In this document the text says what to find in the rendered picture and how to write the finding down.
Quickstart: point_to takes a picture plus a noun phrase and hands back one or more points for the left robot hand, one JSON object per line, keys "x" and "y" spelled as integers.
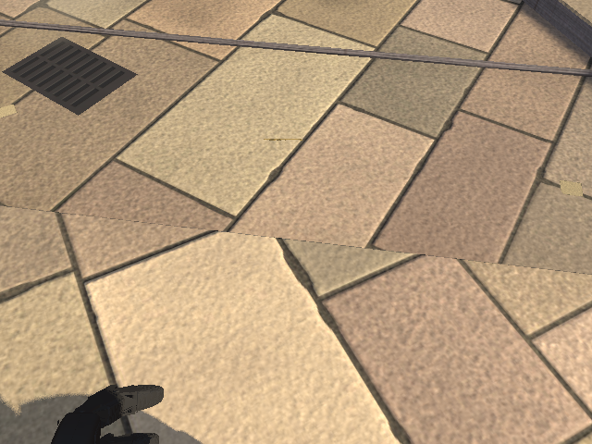
{"x": 103, "y": 408}

